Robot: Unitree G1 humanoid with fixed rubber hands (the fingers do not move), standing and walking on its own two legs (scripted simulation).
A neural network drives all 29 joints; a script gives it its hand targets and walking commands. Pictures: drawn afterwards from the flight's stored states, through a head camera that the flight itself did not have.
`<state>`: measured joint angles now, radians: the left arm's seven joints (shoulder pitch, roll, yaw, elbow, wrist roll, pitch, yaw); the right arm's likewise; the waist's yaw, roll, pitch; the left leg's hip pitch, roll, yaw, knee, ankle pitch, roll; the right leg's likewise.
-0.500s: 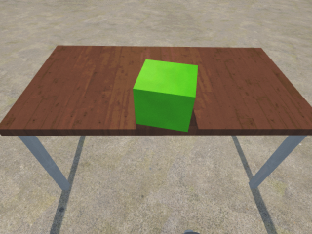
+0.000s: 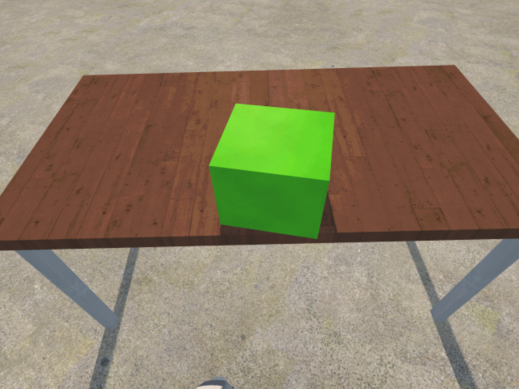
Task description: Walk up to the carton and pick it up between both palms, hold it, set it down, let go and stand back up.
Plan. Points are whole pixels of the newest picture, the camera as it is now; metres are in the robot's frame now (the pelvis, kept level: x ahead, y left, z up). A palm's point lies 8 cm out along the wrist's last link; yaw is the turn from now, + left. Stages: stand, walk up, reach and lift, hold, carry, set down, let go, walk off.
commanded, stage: walk up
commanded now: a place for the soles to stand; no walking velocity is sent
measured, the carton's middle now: (275, 170) +0.56 +0.00 -0.01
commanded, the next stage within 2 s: none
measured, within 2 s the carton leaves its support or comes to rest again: neither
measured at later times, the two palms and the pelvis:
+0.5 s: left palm out of the picture -0.01 +0.33 -0.10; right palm out of the picture +0.08 -0.30 -0.11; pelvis -0.01 +0.01 +0.00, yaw -1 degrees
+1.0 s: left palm out of the picture +0.12 +0.28 -0.11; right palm out of the picture +0.08 -0.32 -0.10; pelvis +0.03 +0.00 +0.01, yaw -1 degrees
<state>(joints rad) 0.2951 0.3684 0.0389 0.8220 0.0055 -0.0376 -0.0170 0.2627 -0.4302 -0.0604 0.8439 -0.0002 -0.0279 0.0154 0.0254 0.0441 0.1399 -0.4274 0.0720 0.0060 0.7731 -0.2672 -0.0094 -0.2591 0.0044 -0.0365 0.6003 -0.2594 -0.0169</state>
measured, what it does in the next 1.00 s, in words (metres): steps on the spot: left foot, then right foot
